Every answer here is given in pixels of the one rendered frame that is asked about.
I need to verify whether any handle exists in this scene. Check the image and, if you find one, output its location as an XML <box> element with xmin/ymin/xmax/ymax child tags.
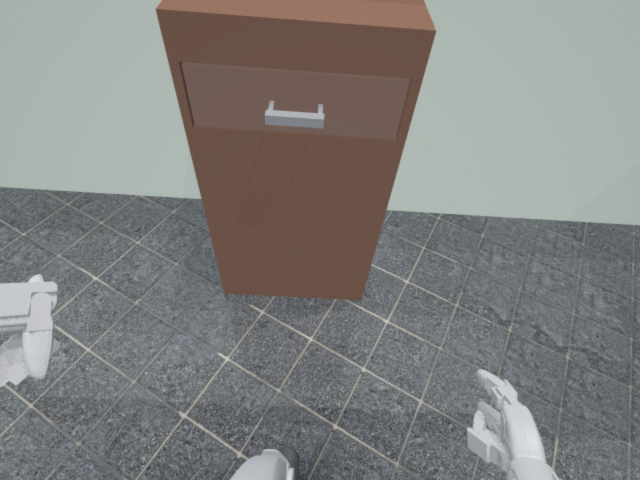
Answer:
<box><xmin>265</xmin><ymin>101</ymin><xmax>324</xmax><ymax>128</ymax></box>

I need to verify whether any robot right forearm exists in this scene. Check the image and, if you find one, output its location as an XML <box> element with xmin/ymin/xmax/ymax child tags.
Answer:
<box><xmin>506</xmin><ymin>457</ymin><xmax>559</xmax><ymax>480</ymax></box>

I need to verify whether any right robot hand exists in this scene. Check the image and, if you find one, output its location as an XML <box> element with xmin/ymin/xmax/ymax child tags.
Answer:
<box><xmin>467</xmin><ymin>369</ymin><xmax>546</xmax><ymax>472</ymax></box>

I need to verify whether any drawer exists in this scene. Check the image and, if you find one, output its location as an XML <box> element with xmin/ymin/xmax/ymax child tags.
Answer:
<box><xmin>182</xmin><ymin>62</ymin><xmax>410</xmax><ymax>139</ymax></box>

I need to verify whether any robot left thigh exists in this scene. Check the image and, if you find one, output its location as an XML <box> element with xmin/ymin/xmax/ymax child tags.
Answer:
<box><xmin>230</xmin><ymin>455</ymin><xmax>294</xmax><ymax>480</ymax></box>

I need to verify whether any cabinet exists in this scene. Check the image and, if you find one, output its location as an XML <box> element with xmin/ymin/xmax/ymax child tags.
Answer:
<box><xmin>156</xmin><ymin>0</ymin><xmax>436</xmax><ymax>300</ymax></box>

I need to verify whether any robot left foot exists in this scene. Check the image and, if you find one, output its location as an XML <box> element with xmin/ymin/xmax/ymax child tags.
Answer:
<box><xmin>278</xmin><ymin>446</ymin><xmax>299</xmax><ymax>480</ymax></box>

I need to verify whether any left robot hand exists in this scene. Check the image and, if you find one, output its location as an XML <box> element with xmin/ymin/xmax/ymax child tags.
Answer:
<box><xmin>0</xmin><ymin>274</ymin><xmax>60</xmax><ymax>387</ymax></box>

